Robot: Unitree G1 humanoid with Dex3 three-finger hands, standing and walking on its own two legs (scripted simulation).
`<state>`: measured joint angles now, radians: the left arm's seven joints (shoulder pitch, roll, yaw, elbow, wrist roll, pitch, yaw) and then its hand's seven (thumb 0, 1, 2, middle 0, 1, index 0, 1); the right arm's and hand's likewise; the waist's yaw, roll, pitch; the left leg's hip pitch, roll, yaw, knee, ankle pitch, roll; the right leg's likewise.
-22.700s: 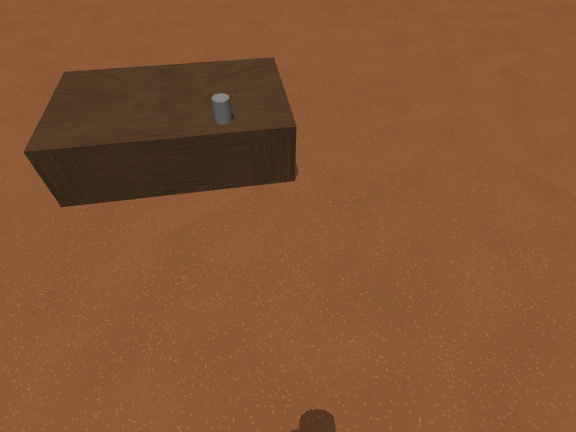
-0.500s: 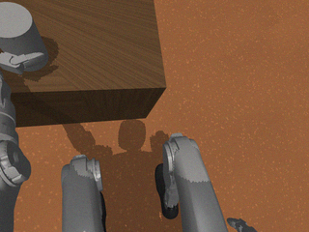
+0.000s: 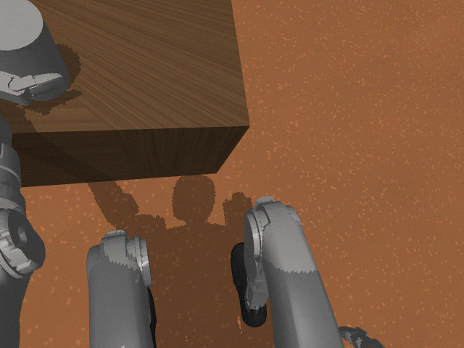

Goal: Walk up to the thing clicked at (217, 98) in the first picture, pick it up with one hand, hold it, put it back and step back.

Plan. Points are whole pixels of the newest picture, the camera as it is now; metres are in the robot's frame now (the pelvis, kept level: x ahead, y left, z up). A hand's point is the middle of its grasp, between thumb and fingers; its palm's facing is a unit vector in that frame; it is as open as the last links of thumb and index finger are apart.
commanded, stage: open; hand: left
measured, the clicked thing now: (25, 53) +0.56 +0.20 +0.00
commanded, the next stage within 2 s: withdraw in 0.34 s
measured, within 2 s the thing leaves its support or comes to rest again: neither
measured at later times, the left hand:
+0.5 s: hand (5, 45) +0.57 +0.22 +0.00, palm faces +0.23 -0.97 -0.02, open 16.1 cm
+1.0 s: hand out of the picture +0.56 +0.29 +0.15, palm faces +0.23 -0.97 -0.07, open 17.7 cm
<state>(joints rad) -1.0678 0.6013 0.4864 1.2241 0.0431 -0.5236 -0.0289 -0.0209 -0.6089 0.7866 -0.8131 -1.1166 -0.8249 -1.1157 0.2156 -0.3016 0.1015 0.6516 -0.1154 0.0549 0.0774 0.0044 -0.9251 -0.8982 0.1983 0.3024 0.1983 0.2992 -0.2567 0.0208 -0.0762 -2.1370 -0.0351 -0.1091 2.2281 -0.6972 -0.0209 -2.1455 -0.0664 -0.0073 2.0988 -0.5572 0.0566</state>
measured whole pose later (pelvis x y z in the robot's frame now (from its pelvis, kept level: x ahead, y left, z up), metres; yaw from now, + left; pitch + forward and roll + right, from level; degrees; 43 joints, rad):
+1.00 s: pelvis +0.01 +0.01 +0.10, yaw +0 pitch +35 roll -6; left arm -1.02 0.71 0.48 1.11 -0.05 -0.26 -0.17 -0.01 -0.59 0.06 -0.04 -0.03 -0.04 -0.03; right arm 0.27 -0.30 0.08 0.60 -0.01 0.08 0.00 0.01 -0.89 -0.89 0.20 0.30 0.20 0.30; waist -0.19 0.04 -0.15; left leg -1.83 0.00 -0.08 1.91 -0.68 0.00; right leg -1.84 -0.06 -0.02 1.78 -0.54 0.05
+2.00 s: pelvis +0.10 -0.01 +0.34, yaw +2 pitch +9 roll -1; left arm 0.28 0.21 0.00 0.28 -0.04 0.15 0.14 -0.01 -0.57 0.03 -0.05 -0.04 -0.05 -0.04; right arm 0.22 -0.22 0.02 0.54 0.04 0.00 -0.13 0.01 -0.90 -0.90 0.20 0.30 0.20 0.30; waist -0.02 0.05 -0.12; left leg -0.57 0.04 -0.03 0.90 -0.48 -0.03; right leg -0.62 -0.03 -0.03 0.86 -0.39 0.03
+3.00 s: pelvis +0.09 -0.02 +0.38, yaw +4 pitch -3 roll +0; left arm 0.23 0.31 0.00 0.94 0.03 0.01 0.04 -0.01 -0.57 0.03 -0.05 -0.04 -0.05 -0.04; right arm 0.25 -0.31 -0.03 0.92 -0.04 0.04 -0.02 0.01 -0.90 -0.90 0.20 0.30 0.20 0.30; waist 0.00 0.05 0.03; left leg -0.18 0.02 -0.03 0.53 -0.30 -0.03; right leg -0.24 -0.06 -0.04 0.55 -0.25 0.02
